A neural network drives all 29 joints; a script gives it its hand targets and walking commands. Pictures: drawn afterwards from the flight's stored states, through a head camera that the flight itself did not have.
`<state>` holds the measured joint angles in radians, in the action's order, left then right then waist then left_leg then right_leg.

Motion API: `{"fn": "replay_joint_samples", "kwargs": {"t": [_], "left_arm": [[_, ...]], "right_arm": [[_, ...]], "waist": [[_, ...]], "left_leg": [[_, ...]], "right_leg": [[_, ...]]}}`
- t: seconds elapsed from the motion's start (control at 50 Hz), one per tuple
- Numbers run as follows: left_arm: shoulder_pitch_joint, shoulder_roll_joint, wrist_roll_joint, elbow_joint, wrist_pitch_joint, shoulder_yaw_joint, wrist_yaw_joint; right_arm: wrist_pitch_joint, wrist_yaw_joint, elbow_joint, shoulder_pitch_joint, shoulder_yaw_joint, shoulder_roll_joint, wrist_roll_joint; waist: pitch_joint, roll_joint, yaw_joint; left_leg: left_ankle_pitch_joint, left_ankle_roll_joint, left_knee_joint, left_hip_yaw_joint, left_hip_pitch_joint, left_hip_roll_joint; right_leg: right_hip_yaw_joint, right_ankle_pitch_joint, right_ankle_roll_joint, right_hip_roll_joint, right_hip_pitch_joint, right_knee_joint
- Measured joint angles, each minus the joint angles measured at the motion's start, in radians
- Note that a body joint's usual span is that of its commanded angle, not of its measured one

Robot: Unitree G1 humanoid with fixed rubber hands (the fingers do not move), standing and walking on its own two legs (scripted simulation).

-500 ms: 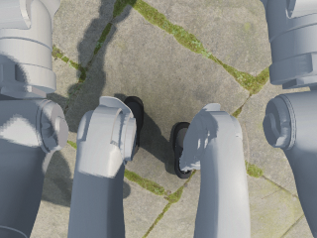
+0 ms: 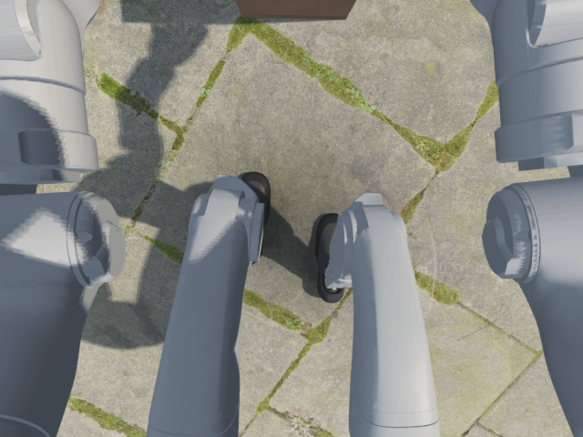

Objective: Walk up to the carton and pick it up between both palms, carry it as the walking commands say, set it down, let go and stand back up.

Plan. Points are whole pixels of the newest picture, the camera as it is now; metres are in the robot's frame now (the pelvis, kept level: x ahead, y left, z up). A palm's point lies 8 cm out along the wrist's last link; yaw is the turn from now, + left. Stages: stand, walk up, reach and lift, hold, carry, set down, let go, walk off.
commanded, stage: set down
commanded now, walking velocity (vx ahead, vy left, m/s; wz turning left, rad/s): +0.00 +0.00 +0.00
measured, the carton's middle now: out of the picture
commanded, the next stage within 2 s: let go in 0.40 s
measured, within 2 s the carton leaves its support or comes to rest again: neither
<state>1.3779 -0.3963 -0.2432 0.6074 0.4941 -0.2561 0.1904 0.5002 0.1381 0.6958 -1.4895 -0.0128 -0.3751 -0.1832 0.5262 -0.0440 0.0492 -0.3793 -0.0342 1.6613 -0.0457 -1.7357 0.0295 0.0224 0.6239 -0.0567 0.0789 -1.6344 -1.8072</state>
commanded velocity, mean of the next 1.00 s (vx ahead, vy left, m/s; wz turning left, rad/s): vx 0.00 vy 0.00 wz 0.00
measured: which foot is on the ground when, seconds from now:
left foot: down 0.00-1.00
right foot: down 0.00-1.00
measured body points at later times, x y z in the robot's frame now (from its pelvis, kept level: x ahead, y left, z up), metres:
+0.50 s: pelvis +0.00 +0.01 +0.10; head +0.35 +0.02 +0.37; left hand +0.56 +0.24 +0.01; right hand +0.59 -0.14 +0.01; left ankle +0.17 +0.10 -0.48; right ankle +0.09 -0.09 -0.48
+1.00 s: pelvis +0.02 +0.00 +0.17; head +0.24 +0.02 +0.56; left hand +0.33 +0.26 +0.08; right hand +0.37 -0.20 +0.09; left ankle +0.17 +0.10 -0.48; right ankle +0.09 -0.09 -0.48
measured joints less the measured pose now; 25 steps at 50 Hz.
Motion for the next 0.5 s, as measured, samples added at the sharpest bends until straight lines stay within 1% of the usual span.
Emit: {"fn": "replay_joint_samples", "kwargs": {"t": [0.28,0.38,0.5], "left_arm": [[0.0,0.0,0.0,-0.023,0.052,0.0,0.0],[0.0,0.0,0.0,-0.023,0.049,0.0,-0.002],[-0.014,0.0,0.009,-0.023,0.025,0.0,-0.025]], "right_arm": [[0.039,-0.002,-0.004,0.003,0.0,-0.038,0.0],[0.036,-0.024,-0.004,0.003,-0.002,-0.042,0.002],[0.013,-0.036,-0.004,0.025,-0.009,-0.042,0.031]], "waist": [[0.0,0.014,0.0],[-0.003,0.017,0.0],[-0.002,0.017,0.0]], "left_leg": [[0.084,0.0,-0.263,0.012,0.209,0.004],[0.114,0.0,-0.351,0.014,0.265,0.004],[0.134,0.0,-0.409,0.018,0.295,0.005]], "right_leg": [[-0.018,-0.106,0.017,0.001,0.195,0.273],[-0.024,-0.141,0.018,0.002,0.246,0.36],[-0.025,-0.163,0.018,0.002,0.273,0.418]]}}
